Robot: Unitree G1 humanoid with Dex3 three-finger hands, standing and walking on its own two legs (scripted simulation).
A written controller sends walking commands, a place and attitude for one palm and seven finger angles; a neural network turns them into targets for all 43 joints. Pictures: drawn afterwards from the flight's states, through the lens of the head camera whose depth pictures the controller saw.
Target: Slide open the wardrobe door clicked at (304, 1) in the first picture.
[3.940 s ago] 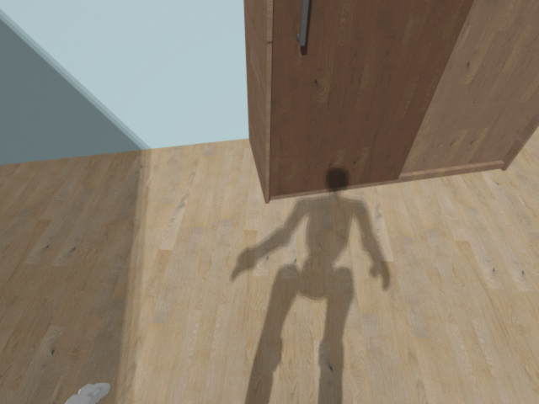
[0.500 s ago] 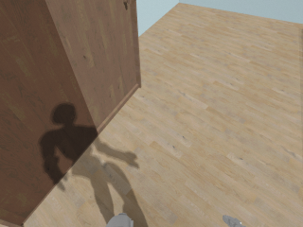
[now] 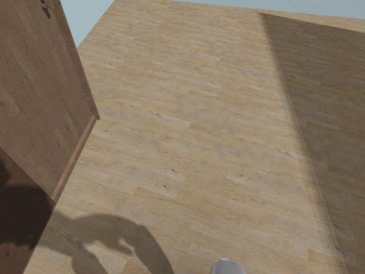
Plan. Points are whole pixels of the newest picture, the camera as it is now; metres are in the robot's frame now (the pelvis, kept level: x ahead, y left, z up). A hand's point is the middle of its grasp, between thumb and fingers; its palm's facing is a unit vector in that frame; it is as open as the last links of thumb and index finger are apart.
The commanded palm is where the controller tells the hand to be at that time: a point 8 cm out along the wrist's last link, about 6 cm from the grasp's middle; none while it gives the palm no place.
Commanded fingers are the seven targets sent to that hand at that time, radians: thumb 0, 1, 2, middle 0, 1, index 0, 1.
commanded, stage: turn to face it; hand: left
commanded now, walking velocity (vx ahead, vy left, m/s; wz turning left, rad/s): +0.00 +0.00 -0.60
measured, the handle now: out of the picture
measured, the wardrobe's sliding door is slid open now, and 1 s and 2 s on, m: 0.00 0.00 0.00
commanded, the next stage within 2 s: none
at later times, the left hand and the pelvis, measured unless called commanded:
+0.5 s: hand (132, 272) +0.15 +0.13 -0.17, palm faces +0.06 -0.99 -0.14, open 7.3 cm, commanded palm none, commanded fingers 0.00 0.90 0.90 -0.20 -0.30 -0.20 -0.30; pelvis +0.04 -0.03 -0.01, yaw +3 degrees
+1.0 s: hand out of the picture +0.08 +0.17 -0.15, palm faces +0.34 -0.89 -0.29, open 7.4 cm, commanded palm none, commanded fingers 0.00 0.90 0.90 -0.20 -0.30 -0.20 -0.30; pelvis +0.03 -0.06 -0.01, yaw +19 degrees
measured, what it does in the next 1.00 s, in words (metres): steps on the spot, turning left: right foot, then left foot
